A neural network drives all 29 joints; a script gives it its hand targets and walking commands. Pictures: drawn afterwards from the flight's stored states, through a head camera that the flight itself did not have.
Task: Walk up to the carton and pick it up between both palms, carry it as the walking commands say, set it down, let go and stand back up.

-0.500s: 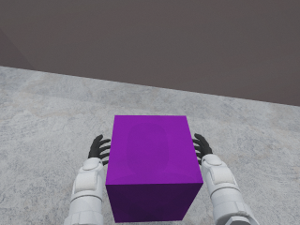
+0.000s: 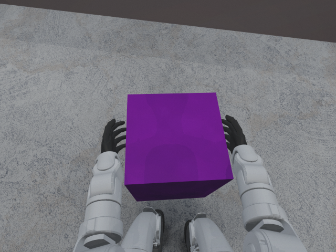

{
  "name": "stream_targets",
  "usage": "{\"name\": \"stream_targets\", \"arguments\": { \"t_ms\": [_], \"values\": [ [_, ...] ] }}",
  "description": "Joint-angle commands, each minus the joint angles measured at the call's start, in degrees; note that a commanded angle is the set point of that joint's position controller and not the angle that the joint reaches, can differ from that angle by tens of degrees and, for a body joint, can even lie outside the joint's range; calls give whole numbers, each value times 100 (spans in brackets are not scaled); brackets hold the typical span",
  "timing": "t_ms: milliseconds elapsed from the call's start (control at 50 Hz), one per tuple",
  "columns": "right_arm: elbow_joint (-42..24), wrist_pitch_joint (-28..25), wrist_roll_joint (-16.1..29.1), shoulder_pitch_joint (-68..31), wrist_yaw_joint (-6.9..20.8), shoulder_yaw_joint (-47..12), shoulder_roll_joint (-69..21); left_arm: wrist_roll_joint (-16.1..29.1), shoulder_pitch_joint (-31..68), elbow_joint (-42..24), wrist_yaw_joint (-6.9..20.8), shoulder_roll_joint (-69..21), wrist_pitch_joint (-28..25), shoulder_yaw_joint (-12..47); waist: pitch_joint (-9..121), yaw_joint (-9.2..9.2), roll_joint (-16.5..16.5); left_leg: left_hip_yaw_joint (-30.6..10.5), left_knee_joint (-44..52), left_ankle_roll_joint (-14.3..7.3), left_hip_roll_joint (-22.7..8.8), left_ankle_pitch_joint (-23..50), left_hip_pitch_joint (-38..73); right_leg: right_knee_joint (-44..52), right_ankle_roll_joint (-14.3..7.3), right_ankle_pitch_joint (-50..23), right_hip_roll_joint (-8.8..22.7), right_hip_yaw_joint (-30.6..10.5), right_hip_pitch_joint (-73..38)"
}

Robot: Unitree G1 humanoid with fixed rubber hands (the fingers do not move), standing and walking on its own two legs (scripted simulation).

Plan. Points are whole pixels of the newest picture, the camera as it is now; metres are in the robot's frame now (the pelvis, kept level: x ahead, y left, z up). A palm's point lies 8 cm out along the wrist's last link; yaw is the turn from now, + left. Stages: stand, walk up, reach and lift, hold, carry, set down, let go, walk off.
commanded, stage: set down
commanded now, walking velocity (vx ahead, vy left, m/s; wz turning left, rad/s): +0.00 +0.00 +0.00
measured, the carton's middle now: (171, 153) +0.37 +0.02 -0.15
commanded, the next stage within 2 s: none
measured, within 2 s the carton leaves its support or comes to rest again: neither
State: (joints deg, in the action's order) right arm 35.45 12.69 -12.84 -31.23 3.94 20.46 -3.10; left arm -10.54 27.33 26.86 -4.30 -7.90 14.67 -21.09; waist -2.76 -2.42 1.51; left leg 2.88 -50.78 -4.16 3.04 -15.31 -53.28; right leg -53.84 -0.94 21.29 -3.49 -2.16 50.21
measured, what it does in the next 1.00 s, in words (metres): lowers itself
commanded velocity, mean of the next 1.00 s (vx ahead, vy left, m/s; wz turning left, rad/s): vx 0.00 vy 0.00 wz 0.00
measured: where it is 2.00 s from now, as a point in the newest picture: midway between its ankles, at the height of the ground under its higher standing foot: (174, 246)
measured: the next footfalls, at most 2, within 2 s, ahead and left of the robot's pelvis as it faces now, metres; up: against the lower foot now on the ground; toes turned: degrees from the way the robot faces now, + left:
none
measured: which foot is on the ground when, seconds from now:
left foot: down 0.00-1.00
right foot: down 0.00-1.00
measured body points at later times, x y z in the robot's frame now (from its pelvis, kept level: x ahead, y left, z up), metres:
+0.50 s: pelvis +0.00 -0.03 -0.07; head +0.18 -0.01 +0.34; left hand +0.38 +0.19 -0.14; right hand +0.41 -0.13 -0.15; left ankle +0.08 +0.07 -0.68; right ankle +0.04 -0.11 -0.68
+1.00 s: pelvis -0.03 -0.01 -0.16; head +0.20 +0.03 +0.22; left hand +0.41 +0.19 -0.23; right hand +0.43 -0.12 -0.23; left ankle +0.08 +0.07 -0.68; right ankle +0.04 -0.11 -0.68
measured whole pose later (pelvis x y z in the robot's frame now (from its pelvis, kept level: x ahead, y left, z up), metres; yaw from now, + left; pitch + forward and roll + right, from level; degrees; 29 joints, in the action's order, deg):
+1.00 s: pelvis -0.03 -0.01 -0.16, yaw -1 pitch +37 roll -4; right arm 38.4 16.9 -5.8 -48.3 -3.7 20.5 -0.6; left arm -8.2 47.3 33.5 -2.9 1.2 19.2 -22.0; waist 6.3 -2.8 1.6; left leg 0.7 -89.2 -3.6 2.0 -24.1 -101.7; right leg -91.0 -1.8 31.3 -5.7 2.7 96.6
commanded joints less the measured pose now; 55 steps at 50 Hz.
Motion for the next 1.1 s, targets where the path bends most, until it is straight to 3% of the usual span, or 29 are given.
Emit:
{"name": "stream_targets", "arguments": {
  "t_ms": [0,20,40,60,80,120,140,160,240,260,340,380,440,480,500,520,560,600,620,700,740,760,780,920,940,960,1000,1040,1080],
  "values": [
    [-534,-299,868,-3168,942,-3362,-5621,575,3167,-190,1327,-4884,-309,3534,5617,-272,58,-1343,-314,371,4,2438,3729,246,-110,-1331,-265,-644,237],
    [-488,-289,725,-3039,923,-3145,-5436,673,3293,-125,1387,-5001,-281,3691,5728,50,-143,-1379,-341,457,-28,2265,3531,164,-136,-1213,-296,-564,503],
    [-430,-258,798,-2977,910,-3300,-5527,628,3190,-127,1407,-4987,-299,3633,5718,-103,-46,-1218,-513,448,17,2381,3275,129,-118,-1340,-324,-592,461],
    [-555,-261,776,-3036,837,-3306,-5658,700,3375,-229,1426,-4922,-301,3687,6095,-14,-43,-1223,-554,421,74,2268,3120,-4,-91,-1382,-347,-556,286],
    [-651,-267,916,-3167,811,-3468,-5627,564,3027,-57,1437,-4918,-274,3525,6006,-301,-127,-1062,-659,353,123,2499,3038,-8,-103,-1496,-354,-603,336],
    [-710,-208,1017,-3009,753,-3595,-5832,773,3344,-362,1510,-4897,-284,3784,6447,-147,-74,-1017,-910,367,181,2538,2770,-188,-46,-1738,-411,-574,248],
    [-607,-136,1026,-3121,706,-3585,-5858,627,3293,-304,1515,-4582,-246,3525,6230,-422,-97,-962,-945,319,181,2276,2368,-252,-8,-1616,-367,-668,275],
    [-682,-144,958,-3121,668,-3449,-5751,643,3154,-64,1565,-4753,-186,3560,6239,-172,-83,-952,-1003,351,208,2269,2285,-282,16,-1635,-394,-573,466],
    [-437,-48,949,-3147,596,-3513,-5813,537,3226,181,1669,-4602,-94,3198,5785,-472,27,-777,-1178,324,252,1756,1402,-370,54,-1398,-398,-644,528],
    [-549,-52,921,-3329,515,-3430,-5778,698,3507,167,1709,-4574,-87,3317,5810,-192,45,-794,-1247,300,249,1496,1280,-392,62,-1246,-397,-595,546],
    [-468,-18,939,-3534,431,-3403,-5919,680,3649,323,1778,-4487,-68,3002,5853,-384,185,-740,-1498,287,274,1445,983,-639,114,-1173,-436,-531,862],
    [-506,-74,971,-3616,382,-3331,-5893,818,3919,300,1774,-4780,-67,3220,5992,-179,22,-774,-1606,291,296,1489,1066,-799,75,-1143,-458,-494,1089],
    [-448,-40,961,-3965,255,-3294,-5902,567,3784,740,1830,-4514,-15,2789,5830,-378,81,-651,-1815,271,298,1207,376,-852,151,-1068,-438,-559,1127],
    [-550,-35,987,-4255,243,-3308,-5767,695,4215,520,1803,-4435,-36,2942,5958,-301,127,-691,-1937,244,295,885,298,-1078,124,-644,-473,-475,1319],
    [-569,-41,1041,-4314,200,-3346,-5768,692,4286,553,1825,-4351,-26,2859,5966,-467,38,-588,-1986,254,289,861,29,-1111,134,-732,-472,-500,1192],
    [-614,-45,1061,-4304,187,-3346,-5849,752,4456,322,1823,-4328,-71,2993,6334,-319,114,-611,-2146,264,331,985,-1,-1247,158,-964,-498,-468,1131],
    [-524,21,1142,-4439,154,-3376,-5833,769,4657,385,1805,-4274,-14,2889,6643,-433,90,-544,-2304,263,316,875,-26,-1370,155,-801,-519,-492,1182],
    [-398,71,1100,-4420,163,-3226,-5683,847,4959,243,1770,-4305,41,3086,6619,-229,-104,-618,-2335,292,323,914,126,-1566,114,-724,-552,-378,1531],
    [-752,10,1158,-4830,161,-3335,-5650,778,4819,357,1767,-4335,60,3036,6887,-380,-104,-607,-2455,299,310,1097,75,-1622,103,-827,-550,-427,1555],
    [-504,107,1206,-4919,219,-3214,-5545,941,5135,174,1640,-4517,123,3213,7308,-253,-125,-604,-2579,373,384,997,384,-1993,109,-510,-702,-154,1989],
    [-667,132,1374,-5261,223,-3359,-5515,969,5286,191,1620,-4509,193,3240,7494,-396,-286,-612,-2699,357,362,861,289,-2105,49,-339,-668,-237,2000],
    [-722,145,1295,-5405,268,-3153,-5375,944,5384,250,1562,-4543,246,3343,7399,-179,-290,-719,-2668,371,341,892,559,-2227,54,-264,-730,-108,2498],
    [-507,163,1369,-5460,310,-3211,-5472,890,5371,296,1511,-4563,279,3217,7253,-447,-338,-756,-2650,420,349,839,516,-2295,33,-140,-715,-122,2652],
    [-316,125,1375,-5834,502,-2875,-5121,1154,5966,317,1358,-5077,361,3506,7362,30,-606,-1117,-2966,550,301,645,945,-2805,-91,127,-765,24,3804],
    [-29,217,1382,-5774,530,-2924,-5319,940,5867,374,1307,-4837,364,3208,7154,-299,-417,-1050,-3101,511,269,913,726,-2821,-58,30,-717,-66,3960],
    [-257,168,1432,-6021,557,-2840,-5039,1010,5729,582,1290,-5016,402,3275,7152,-85,-445,-1268,-3046,523,219,574,965,-2902,-57,240,-707,-24,4188],
    [-117,204,1383,-6137,532,-2710,-5298,829,5754,846,1277,-4878,403,2988,6746,-268,-327,-1101,-3111,441,293,338,513,-2904,-63,394,-691,-48,4300],
    [-255,183,1396,-6382,548,-2661,-5156,925,6171,721,1246,-4826,360,3113,6907,-90,-303,-1128,-3245,456,286,305,419,-3115,-49,326,-764,55,4361],
    [-234,199,1532,-6269,550,-2866,-5190,1055,6305,413,1222,-4829,348,3287,7441,-146,-319,-1176,-3432,464,280,636,679,-3229,-60,195,-731,31,4331]
  ]
}}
